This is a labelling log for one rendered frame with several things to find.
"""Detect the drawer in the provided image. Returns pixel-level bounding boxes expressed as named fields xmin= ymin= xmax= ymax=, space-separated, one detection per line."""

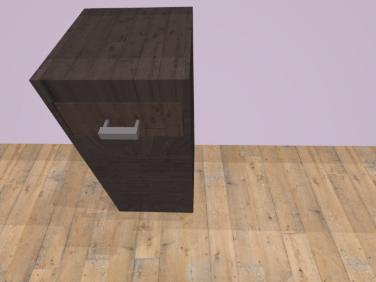
xmin=54 ymin=102 xmax=184 ymax=136

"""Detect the handle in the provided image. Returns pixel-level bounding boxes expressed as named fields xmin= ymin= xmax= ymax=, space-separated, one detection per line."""
xmin=98 ymin=120 xmax=140 ymax=140

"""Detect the cabinet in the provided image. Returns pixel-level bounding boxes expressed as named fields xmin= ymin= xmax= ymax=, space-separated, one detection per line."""
xmin=29 ymin=6 xmax=194 ymax=213

